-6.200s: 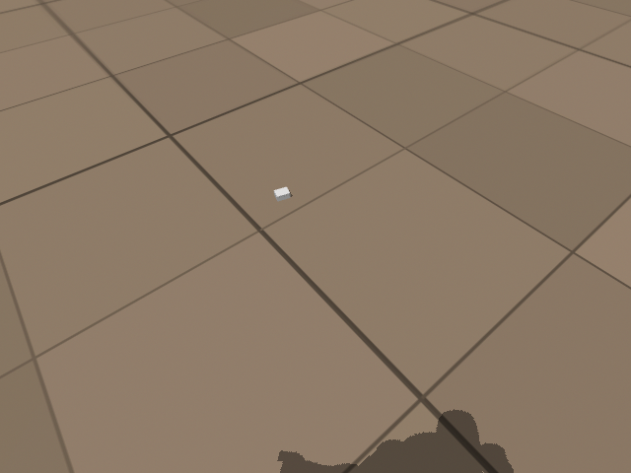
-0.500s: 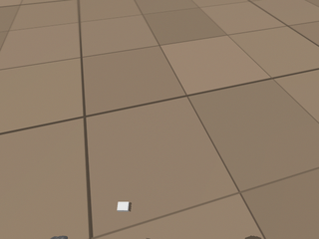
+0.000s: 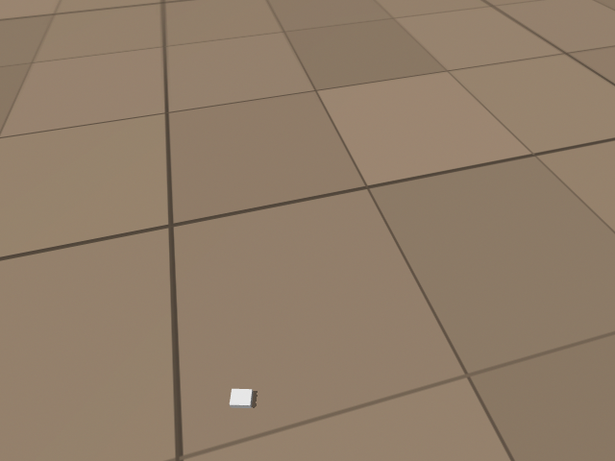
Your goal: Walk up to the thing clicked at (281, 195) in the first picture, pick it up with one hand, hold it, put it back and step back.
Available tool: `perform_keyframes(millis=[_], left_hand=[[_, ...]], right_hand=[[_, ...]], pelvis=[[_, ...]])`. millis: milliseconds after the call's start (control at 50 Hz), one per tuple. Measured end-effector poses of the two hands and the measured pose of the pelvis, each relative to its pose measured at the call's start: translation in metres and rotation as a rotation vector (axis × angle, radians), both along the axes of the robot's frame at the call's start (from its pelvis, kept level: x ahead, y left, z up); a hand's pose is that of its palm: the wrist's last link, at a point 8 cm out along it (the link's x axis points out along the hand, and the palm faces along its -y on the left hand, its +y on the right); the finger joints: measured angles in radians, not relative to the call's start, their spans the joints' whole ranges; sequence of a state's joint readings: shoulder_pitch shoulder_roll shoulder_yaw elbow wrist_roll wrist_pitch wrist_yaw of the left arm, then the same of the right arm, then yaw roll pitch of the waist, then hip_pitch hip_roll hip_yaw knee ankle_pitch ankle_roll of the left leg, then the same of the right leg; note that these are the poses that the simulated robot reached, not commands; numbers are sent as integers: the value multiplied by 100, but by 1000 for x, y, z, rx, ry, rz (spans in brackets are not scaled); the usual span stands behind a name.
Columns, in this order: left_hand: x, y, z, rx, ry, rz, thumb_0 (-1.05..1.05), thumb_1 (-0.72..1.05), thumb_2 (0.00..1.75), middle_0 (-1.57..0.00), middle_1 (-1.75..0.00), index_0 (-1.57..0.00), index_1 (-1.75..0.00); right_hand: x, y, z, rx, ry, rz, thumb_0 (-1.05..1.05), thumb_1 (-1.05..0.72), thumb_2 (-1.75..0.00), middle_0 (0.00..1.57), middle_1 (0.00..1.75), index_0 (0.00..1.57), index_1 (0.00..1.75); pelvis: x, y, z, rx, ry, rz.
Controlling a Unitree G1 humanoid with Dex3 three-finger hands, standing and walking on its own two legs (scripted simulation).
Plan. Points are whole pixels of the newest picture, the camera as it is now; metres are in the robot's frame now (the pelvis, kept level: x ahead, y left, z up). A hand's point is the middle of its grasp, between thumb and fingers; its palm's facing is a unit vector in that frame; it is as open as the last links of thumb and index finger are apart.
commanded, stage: stand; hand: left
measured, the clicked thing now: (241, 398) +0.41 +0.25 -0.77
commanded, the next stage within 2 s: none
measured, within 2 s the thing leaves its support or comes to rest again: neither
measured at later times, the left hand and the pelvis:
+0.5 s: hand out of the picture +0.07 +0.25 -0.15, palm faces -0.03 -0.94 -0.35, open 7.3 cm; pelvis +0.00 +0.00 +0.00, yaw +0 degrees
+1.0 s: hand out of the picture +0.07 +0.25 -0.16, palm faces -0.03 -0.94 -0.34, open 7.3 cm; pelvis +0.00 +0.00 +0.00, yaw +0 degrees
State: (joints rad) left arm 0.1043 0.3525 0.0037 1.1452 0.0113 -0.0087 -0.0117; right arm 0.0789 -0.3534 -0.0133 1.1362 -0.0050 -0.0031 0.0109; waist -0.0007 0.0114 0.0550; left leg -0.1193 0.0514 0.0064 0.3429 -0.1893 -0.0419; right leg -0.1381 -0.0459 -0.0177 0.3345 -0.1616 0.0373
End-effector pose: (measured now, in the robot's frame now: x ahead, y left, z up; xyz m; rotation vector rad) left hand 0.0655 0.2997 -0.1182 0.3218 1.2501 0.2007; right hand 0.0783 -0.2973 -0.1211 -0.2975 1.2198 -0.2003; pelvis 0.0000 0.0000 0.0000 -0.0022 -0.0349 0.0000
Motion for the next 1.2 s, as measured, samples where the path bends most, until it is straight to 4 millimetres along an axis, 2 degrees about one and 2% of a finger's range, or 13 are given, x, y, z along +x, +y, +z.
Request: perform_keyframes(millis=[420,860,1200], left_hand=[[3,-3,1,-2,-16,-7,0,91,90,-20,-30,-21,-30],[0,-2,0,-1,-2,-3,0,91,90,-20,-30,-21,-30],[5,-2,1,-1,-24,-5,0,91,90,-20,-30,-21,-30]], right_hand=[[-17,-4,-1,-4,25,-9,0,-90,-90,20,30,20,30],[-12,-3,-1,-3,23,0,0,-90,-90,20,30,20,30],[-5,-2,1,-7,0,3,0,-90,-90,20,30,20,30]], pelvis=[[-2,-2,0,2,-3,0],[1,-3,0,1,1,0],[2,-2,0,0,-6,2]])
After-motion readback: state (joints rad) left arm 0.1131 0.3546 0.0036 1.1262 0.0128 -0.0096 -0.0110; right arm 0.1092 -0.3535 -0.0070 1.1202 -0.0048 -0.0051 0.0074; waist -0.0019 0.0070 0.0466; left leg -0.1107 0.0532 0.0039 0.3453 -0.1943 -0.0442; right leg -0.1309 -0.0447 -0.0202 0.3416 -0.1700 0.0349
